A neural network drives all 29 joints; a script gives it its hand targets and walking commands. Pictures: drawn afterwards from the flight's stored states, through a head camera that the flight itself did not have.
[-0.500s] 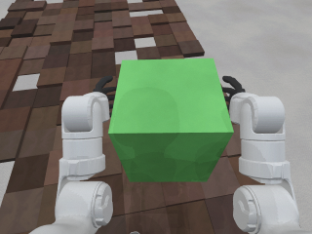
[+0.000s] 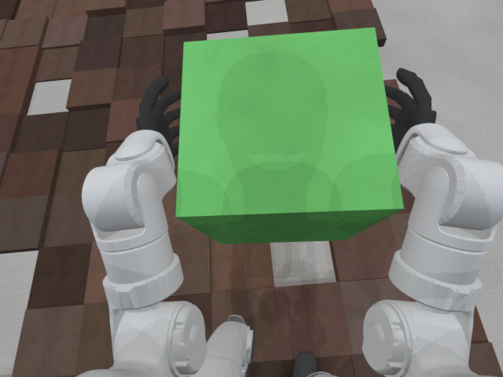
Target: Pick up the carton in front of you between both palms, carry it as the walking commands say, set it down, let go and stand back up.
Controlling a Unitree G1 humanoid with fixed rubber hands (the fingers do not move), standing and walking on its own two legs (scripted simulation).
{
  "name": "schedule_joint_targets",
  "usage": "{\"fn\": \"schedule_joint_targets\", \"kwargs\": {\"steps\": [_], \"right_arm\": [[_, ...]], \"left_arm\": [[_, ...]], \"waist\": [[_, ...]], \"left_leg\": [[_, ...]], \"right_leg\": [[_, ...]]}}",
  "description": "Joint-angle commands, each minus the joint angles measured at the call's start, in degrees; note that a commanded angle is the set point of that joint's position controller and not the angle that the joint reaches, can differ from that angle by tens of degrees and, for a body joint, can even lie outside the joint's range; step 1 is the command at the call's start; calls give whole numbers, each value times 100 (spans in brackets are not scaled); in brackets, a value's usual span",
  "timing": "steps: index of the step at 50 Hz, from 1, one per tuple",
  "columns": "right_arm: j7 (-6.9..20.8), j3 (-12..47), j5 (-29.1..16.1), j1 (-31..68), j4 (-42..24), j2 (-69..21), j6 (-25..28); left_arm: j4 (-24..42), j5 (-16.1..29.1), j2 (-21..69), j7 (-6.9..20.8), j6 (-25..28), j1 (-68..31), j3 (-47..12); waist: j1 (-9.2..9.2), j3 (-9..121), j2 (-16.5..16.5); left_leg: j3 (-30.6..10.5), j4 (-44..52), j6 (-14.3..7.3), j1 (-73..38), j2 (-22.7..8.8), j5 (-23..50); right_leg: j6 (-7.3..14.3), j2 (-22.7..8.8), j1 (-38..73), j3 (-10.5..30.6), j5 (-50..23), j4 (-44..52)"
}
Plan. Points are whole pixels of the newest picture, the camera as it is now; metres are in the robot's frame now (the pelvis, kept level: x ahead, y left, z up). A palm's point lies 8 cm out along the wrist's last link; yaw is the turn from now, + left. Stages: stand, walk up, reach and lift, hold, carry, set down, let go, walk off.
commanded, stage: carry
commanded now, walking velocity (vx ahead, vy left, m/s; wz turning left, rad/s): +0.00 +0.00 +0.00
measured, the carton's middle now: (280, 161) +0.41 +0.03 +0.05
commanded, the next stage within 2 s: none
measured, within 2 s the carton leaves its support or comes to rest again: neither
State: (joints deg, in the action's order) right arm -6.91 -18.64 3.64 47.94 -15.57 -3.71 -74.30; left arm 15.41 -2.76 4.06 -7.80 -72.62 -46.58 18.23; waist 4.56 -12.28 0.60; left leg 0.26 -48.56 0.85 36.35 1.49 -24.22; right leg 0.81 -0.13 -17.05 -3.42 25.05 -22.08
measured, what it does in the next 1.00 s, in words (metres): walks ahead: left foot, then right foot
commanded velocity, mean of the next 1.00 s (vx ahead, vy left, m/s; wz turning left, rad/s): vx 0.00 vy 0.00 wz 0.00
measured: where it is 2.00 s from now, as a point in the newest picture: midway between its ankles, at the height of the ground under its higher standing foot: (278, 342)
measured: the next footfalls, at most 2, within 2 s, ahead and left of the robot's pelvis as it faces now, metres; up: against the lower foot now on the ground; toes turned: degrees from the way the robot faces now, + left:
left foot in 0.08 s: +0.19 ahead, +0.10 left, +0.00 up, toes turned +6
right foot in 0.36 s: +0.18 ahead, -0.11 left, +0.02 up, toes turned -3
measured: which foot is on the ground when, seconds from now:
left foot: up 0.00-0.06, down 0.08-1.00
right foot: down 0.00-0.08, up 0.10-0.34, down 0.36-1.00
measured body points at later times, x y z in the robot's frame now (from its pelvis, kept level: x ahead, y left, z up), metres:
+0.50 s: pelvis +0.16 +0.02 +0.01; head +0.20 +0.01 +0.46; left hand +0.54 +0.17 +0.12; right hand +0.54 -0.13 +0.12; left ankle +0.15 +0.10 -0.73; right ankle +0.14 -0.10 -0.72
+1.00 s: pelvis +0.16 +0.00 +0.01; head +0.14 +0.00 +0.46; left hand +0.51 +0.16 +0.13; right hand +0.52 -0.14 +0.13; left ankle +0.15 +0.09 -0.73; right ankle +0.14 -0.10 -0.72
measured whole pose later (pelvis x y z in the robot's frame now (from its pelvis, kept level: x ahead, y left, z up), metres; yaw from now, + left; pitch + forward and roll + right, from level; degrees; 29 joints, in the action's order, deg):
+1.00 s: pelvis +0.16 +0.00 +0.01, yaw +2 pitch +2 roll -1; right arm -6.8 -11.9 3.7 37.8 12.5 -0.2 -70.2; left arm -13.6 -3.5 -0.1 -6.8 -69.5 -38.3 10.9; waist 0.4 6.6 -1.1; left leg 2.6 -28.4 -1.6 15.5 -0.6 -15.2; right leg 1.6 0.9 -17.1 -4.7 20.3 -35.0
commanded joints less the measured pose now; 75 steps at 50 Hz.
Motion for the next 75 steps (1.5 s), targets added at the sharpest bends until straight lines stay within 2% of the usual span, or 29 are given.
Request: {"fn": "schedule_joint_targets", "kwargs": {"steps": [1,2,3,4,5,6,7,8,9,11,13,14,16,17,18,19,20,21,22,24,27,32,35,41,50,60,75], "right_arm": [[779,3999,-1451,3168,-146,-4384,80],[803,4065,-1452,3258,-78,-4371,59],[854,4120,-1503,3194,86,-4328,22],[939,4180,-1607,3270,240,-4373,-23],[1003,4167,-1636,3160,584,-4306,-56],[1065,4140,-1725,3067,817,-4399,-66],[1149,4157,-1847,3072,917,-4628,-81],[1239,4200,-1970,3157,1002,-4912,-84],[1323,4227,-2096,3294,1082,-5171,-62],[1447,4291,-2304,3532,1134,-5617,20],[1521,4322,-2449,3681,1148,-5916,119],[1541,4337,-2504,3727,1157,-6017,166],[1554,4355,-2554,3699,1191,-6100,261],[1553,4365,-2558,3671,1232,-6112,307],[1551,4385,-2554,3643,1285,-6111,350],[1564,4419,-2567,3690,1262,-6094,378],[1567,4470,-2583,3728,1264,-6100,399],[1557,4491,-2600,3721,1296,-6074,418],[1535,4495,-2607,3656,1357,-6032,435],[1482,4443,-2535,3429,1561,-5987,461],[1417,4299,-2402,3142,1829,-5946,503],[1341,4106,-2279,3011,1966,-5892,562],[1308,4044,-2256,3013,1954,-5853,580],[1284,3999,-2263,3076,1978,-5809,585],[1356,3850,-2342,3206,2301,-5878,585],[1371,3682,-2372,3324,2468,-5955,609],[1322,3688,-2352,3338,2317,-5935,586]], "left_arm": [[659,2587,4971,1248,-113,-4018,-4647],[438,2585,4960,1286,-131,-3997,-4661],[214,2590,4943,1323,-154,-3922,-4662],[-52,2565,4861,1356,-193,-3945,-4657],[-377,2578,4864,1393,-265,-3924,-4563],[-583,2477,4840,1418,-310,-3853,-4512],[-775,2434,4978,1437,-333,-3834,-4474],[-994,2379,5157,1450,-329,-3800,-4433],[-1224,2315,5392,1459,-300,-3783,-4406],[-1522,2172,5760,1438,-180,-3681,-4343],[-1685,2061,5976,1388,-38,-3520,-4285],[-1738,2011,6032,1357,31,-3429,-4248],[-1827,1937,6088,1314,147,-3282,-4225],[-1843,1926,6096,1307,195,-3217,-4225],[-1841,1929,6098,1314,240,-3157,-4222],[-1793,1936,6089,1314,300,-3171,-4242],[-1732,1944,6025,1311,344,-3255,-4243],[-1730,1977,5988,1314,366,-3252,-4254],[-1756,2013,5954,1325,379,-3173,-4255],[-1811,2077,5910,1356,388,-3011,-4242],[-1836,2195,5909,1413,393,-3013,-4247],[-1784,2409,5983,1461,421,-3284,-4290],[-1772,2482,6010,1465,436,-3371,-4293],[-1893,2490,6001,1471,442,-3359,-4199],[-2300,2293,5921,1452,453,-3266,-3893],[-2442,2259,5974,1423,475,-3391,-3734],[-2333,2378,6075,1429,449,-3494,-3798]], "waist": [[-142,4658,931],[-483,4720,782],[-723,4729,600],[-844,4706,139],[-825,5121,-848],[-815,5303,-1141],[-755,5010,-1003],[-731,4768,-757],[-712,4584,-727],[-686,4496,-795],[-655,4542,-737],[-621,4583,-729],[-621,4570,-860],[-559,4619,-938],[-478,4683,-938],[-417,4642,-771],[-448,4615,-318],[-443,4559,55],[-417,4528,167],[-398,4529,210],[-430,4509,172],[-454,4432,-175],[-451,4380,-233],[-438,4195,-132],[-422,3846,-130],[-432,3750,-156],[-437,3852,-200]], "left_leg": [[653,1743,29,-1346,354,1553],[993,2235,-98,-2518,415,2479],[1024,2382,-259,-3596,324,2947],[47,2218,-504,-4583,-555,4329],[-1861,1754,-1388,-5640,-2027,7631],[-2090,1731,-1810,-5514,-2272,7856],[-1881,1728,-1795,-5299,-2187,7509],[-1691,1769,-1640,-5194,-2013,7210],[-1529,1824,-1462,-5135,-1827,7118],[-1208,1919,-1252,-5120,-1581,7129],[-906,1950,-1112,-4994,-1458,7336],[-789,1938,-1056,-4898,-1447,7225],[-624,1950,-976,-4712,-1377,6775],[-463,1842,-906,-4518,-1302,6527],[-365,1747,-802,-4122,-1269,6264],[-305,1826,-644,-3833,-1116,5888],[-230,1775,-530,-3469,-970,5400],[-171,1697,-474,-3232,-875,4836],[-145,1657,-425,-3064,-793,4441],[-146,1639,-376,-2969,-727,4183],[-180,1629,-392,-3125,-794,4512],[-256,1677,-463,-3473,-994,5160],[-240,1732,-460,-3466,-1019,4836],[-235,1902,-413,-3179,-973,3852],[-299,2176,-368,-2893,-981,3040],[-315,2309,-346,-2809,-979,2641],[-327,2374,-370,-2823,-1005,2540]], "right_leg": [[518,-836,2971,251,-5085,-980],[359,-750,2236,-41,-4908,-1352],[223,-614,1418,-136,-4412,-1620],[66,-443,461,-68,-2304,-2140],[-198,146,-687,262,659,-3057],[-106,128,-729,647,1280,-3584],[-43,54,-991,755,1343,-3699],[-30,-17,-1217,735,1179,-3534],[-60,-91,-1352,721,864,-3190],[-150,-62,-1295,601,497,-2478],[-220,129,-939,354,338,-1966],[-239,170,-719,288,320,-1590],[-241,227,-423,148,-191,-1105],[-211,143,-100,45,-645,-764],[-130,-46,453,119,-1419,-443],[5,-210,618,353,-1964,-650],[142,-460,873,516,-3279,-1127],[231,-639,1023,578,-4187,-1272],[292,-748,1125,635,-4655,-1298],[324,-803,1180,660,-4906,-1344],[273,-734,975,588,-4628,-1396],[169,-631,601,518,-3487,-1344],[184,-652,578,539,-3126,-1282],[232,-707,697,567,-2989,-1120],[256,-694,590,546,-2377,-869],[279,-684,432,551,-2025,-725],[294,-656,358,544,-1814,-721]]}}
